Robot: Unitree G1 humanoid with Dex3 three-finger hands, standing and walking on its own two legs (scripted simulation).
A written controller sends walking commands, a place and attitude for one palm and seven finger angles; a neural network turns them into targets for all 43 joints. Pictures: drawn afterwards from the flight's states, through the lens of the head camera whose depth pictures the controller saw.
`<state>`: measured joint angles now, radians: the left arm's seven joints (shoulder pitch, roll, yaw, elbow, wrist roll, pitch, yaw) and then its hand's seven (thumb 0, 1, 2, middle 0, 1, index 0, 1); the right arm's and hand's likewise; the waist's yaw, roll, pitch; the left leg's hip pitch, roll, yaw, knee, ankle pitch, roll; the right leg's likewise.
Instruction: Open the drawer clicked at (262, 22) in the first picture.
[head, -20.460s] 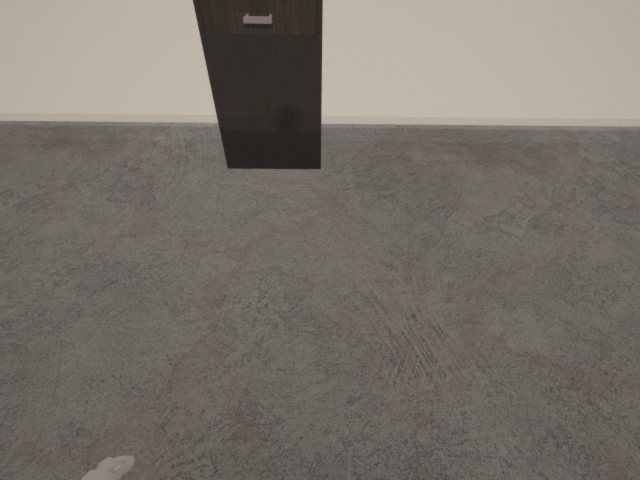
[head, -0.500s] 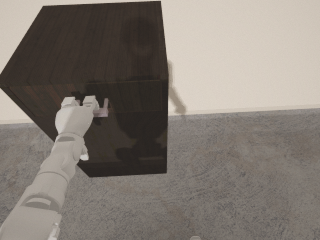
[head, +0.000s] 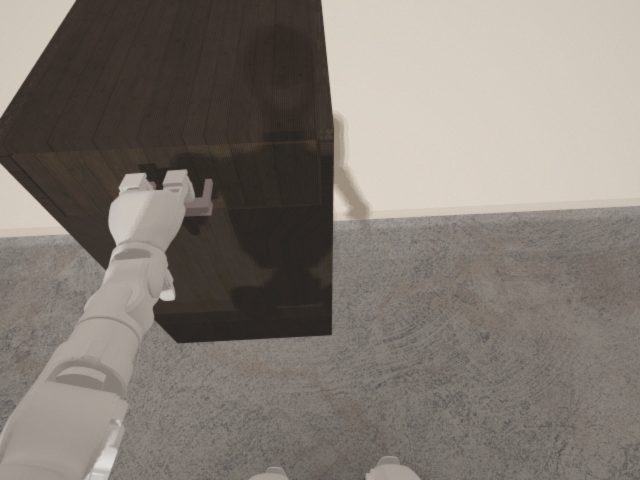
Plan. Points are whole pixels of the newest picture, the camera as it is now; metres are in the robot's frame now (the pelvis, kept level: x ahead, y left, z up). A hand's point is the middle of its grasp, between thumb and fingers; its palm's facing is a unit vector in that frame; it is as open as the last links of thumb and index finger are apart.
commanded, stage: lower the fingers behind the handle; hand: left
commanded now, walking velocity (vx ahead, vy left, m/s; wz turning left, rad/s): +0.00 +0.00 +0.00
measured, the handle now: (177, 197) +0.51 +0.24 +0.01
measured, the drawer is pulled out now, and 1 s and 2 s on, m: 0.00 0.00 0.00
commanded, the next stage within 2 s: lift the fingers back up to retry in 0.20 s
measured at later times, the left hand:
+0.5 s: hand (162, 235) +0.43 +0.24 +0.02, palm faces -0.03 +0.01 -1.00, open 14.0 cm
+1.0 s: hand (146, 209) +0.44 +0.25 +0.07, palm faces +0.02 -0.03 -1.00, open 13.9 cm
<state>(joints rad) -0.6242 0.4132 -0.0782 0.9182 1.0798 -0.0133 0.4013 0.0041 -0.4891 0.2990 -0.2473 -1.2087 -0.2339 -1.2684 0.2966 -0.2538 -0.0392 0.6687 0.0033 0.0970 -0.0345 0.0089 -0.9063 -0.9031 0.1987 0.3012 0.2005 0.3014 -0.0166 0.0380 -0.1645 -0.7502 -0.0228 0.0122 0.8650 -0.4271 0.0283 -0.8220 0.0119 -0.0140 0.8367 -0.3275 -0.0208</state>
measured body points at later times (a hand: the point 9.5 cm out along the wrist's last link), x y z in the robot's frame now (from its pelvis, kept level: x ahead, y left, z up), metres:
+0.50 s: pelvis -0.01 +0.00 +0.00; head +0.07 -0.01 +0.44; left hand +0.42 +0.24 +0.07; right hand +0.05 -0.26 -0.14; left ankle -0.01 +0.10 -0.69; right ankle +0.04 -0.11 -0.69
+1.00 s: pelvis +0.04 +0.01 +0.03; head +0.09 -0.01 +0.47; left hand +0.43 +0.25 +0.12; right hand +0.14 -0.25 -0.11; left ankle -0.01 +0.10 -0.69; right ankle +0.04 -0.11 -0.69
